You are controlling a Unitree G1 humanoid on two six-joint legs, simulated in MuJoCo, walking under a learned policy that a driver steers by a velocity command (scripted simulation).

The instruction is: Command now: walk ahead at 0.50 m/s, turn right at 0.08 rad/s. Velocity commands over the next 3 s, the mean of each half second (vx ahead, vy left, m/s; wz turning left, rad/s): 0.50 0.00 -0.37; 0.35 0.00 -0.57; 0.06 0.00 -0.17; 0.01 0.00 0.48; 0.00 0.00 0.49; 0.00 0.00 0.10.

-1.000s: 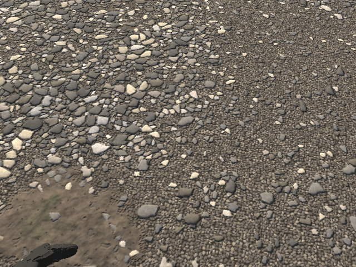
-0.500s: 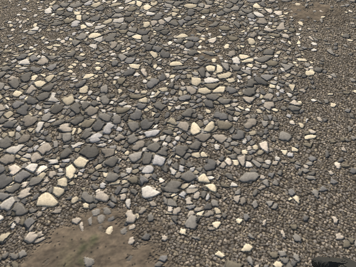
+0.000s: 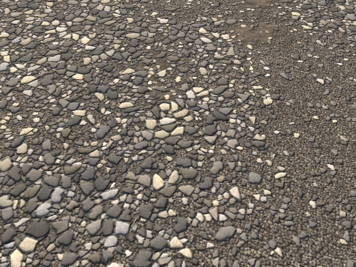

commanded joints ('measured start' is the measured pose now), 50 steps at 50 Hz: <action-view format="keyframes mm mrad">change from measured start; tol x32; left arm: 1 -108 51 6 -87 -10 -18 -16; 11 330 194 72 -26 -22 -2 -20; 50 69 77 57 -201 -5 89 -5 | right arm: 1 4 -180 -43 -34 4 -7 -8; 50 -247 -183 -58 -80 6 27 -30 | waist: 1 -2 101 45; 10 127 -230 -368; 23 123 -15 -4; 32 49 -65 -81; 34 25 328 -349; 50 56 146 -66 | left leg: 1 -17 284 -113 -76 232 145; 8 58 262 36 382 776 35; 10 -603 10 -13 995 -315 -66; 11 -720 56 -143 1084 -333 -49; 24 -479 96 -89 387 296 -124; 32 -170 88 -113 189 161 -29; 35 377 499 -794 105 -182 196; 39 -23 355 -284 120 554 123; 50 -63 332 47 68 542 122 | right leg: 1 31 26 -25 -86 59 -17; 8 454 142 -89 -161 -99 -149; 10 1062 -221 680 -269 -280 -393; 18 484 -58 312 -463 -5 -315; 30 528 -32 375 -307 -127 -203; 36 -113 121 143 608 -564 -19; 50 184 47 -46 52 -143 1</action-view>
